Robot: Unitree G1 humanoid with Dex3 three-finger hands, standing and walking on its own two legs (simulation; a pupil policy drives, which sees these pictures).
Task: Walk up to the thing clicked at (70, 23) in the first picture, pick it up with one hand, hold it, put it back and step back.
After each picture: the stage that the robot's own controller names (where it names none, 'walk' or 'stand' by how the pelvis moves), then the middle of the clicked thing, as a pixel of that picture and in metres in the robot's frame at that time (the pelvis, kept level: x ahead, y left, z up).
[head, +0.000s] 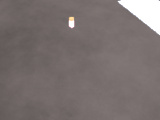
stand; (71, 22) +1.73 +0.12 -0.72
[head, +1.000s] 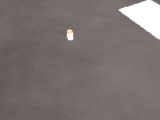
walk; (69, 34) +1.59 +0.25 -0.71
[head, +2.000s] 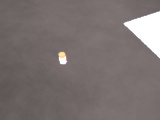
walk; (62, 58) +1.08 +0.27 -0.72
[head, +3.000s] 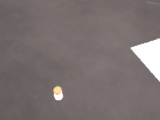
walk; (58, 93) +0.67 +0.22 -0.71
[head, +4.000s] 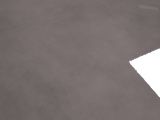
walk; out of the picture +0.37 +0.14 -0.71
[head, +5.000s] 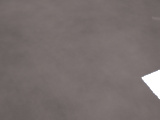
stand; out of the picture +0.28 +0.14 -0.72
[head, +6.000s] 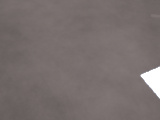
stand; out of the picture +0.29 +0.15 -0.73
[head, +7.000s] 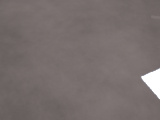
stand; out of the picture +0.28 +0.15 -0.73
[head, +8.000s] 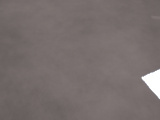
stand; out of the picture +0.27 +0.15 -0.73
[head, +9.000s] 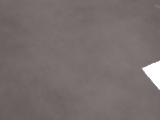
go down; out of the picture +0.28 +0.15 -0.72
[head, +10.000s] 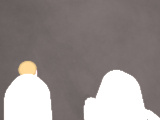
go down; (28, 71) +0.37 +0.17 -0.29
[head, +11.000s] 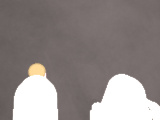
close in; (38, 73) +0.37 +0.16 -0.30
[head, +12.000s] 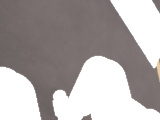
close in; out of the picture +0.37 +0.20 -0.22
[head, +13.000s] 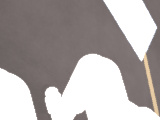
close; out of the picture +0.38 +0.21 -0.22
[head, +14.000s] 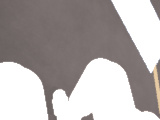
lift; out of the picture +0.33 +0.22 -0.21
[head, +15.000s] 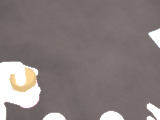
lift; (25, 88) +0.31 +0.18 +0.01
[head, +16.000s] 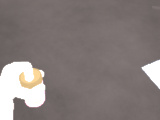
hold; (33, 88) +0.32 +0.17 +0.02
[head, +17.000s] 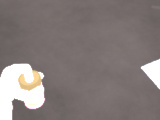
hold; (32, 89) +0.32 +0.17 +0.01
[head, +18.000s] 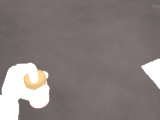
crouch; (37, 89) +0.32 +0.16 +0.01
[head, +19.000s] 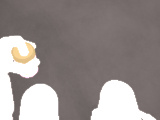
crouch; (25, 60) +0.40 +0.17 -0.09
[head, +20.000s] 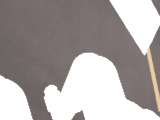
lower; out of the picture +0.41 +0.25 -0.22
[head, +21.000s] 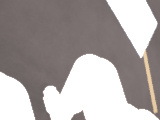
lower; out of the picture +0.40 +0.24 -0.23
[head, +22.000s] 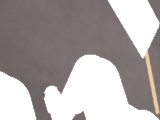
lower; out of the picture +0.40 +0.24 -0.23
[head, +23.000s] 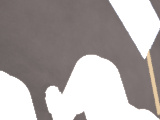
lower; out of the picture +0.39 +0.24 -0.23
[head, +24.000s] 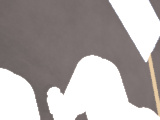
loosen; out of the picture +0.37 +0.20 -0.23
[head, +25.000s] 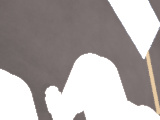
withdraw; out of the picture +0.36 +0.20 -0.22
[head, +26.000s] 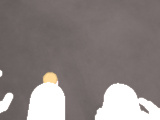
walk; (51, 81) +0.37 +0.15 -0.38
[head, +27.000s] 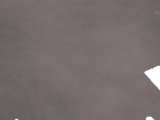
stand; out of the picture +0.28 +0.12 -0.66
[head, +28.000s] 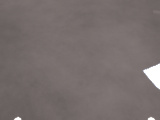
stand; out of the picture +0.30 +0.14 -0.66
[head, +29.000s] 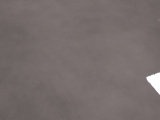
stand; out of the picture +0.31 +0.12 -0.71
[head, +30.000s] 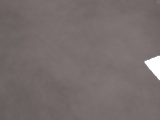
walk; out of the picture +0.33 +0.10 -0.70
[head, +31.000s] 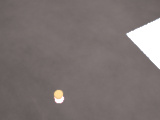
walk; (58, 96) +0.51 +0.13 -0.70
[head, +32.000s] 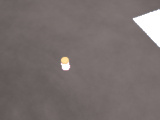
walk; (65, 63) +0.83 +0.16 -0.69
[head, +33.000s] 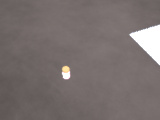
stand; (66, 72) +0.91 +0.15 -0.71
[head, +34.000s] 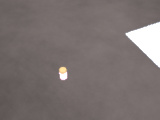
stand; (63, 73) +0.91 +0.17 -0.73
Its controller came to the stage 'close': yes
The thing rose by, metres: 0.72
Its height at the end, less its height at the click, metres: +0.00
